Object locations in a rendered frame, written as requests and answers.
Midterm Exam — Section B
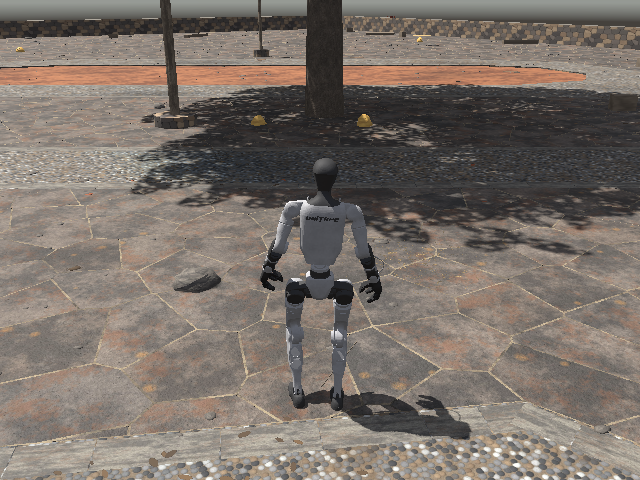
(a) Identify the robot left upper arm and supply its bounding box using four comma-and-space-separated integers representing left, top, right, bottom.
272, 200, 303, 254

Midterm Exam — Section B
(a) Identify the robot head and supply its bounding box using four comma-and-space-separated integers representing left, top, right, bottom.
306, 158, 341, 207

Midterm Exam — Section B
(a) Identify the right robot thigh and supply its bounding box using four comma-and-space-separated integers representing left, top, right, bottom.
331, 279, 354, 348

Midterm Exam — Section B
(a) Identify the left robot hand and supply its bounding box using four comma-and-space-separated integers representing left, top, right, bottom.
260, 270, 283, 291

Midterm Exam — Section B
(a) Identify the robot left forearm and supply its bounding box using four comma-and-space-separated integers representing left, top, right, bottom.
262, 238, 282, 273

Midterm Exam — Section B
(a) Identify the right robot hand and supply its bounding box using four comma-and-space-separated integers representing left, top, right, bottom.
359, 279, 382, 303

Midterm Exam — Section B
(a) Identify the robot right forearm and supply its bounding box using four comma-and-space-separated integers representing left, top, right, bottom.
360, 243, 380, 283

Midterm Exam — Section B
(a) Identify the robot right upper arm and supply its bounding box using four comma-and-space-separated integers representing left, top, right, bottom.
344, 203, 371, 259

